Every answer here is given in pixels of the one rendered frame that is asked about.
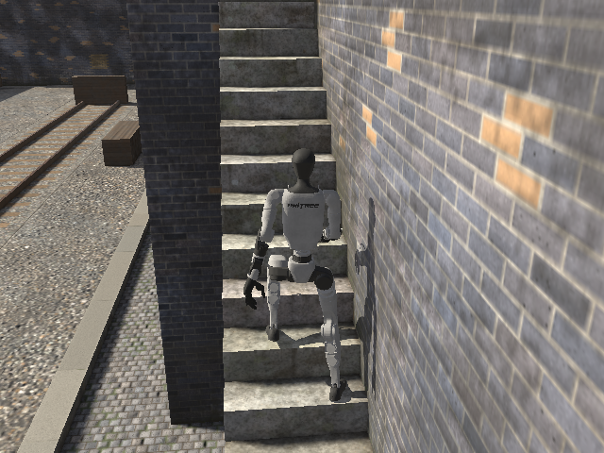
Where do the stairs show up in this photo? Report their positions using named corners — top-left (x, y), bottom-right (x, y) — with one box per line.
top-left (218, 0), bottom-right (373, 453)

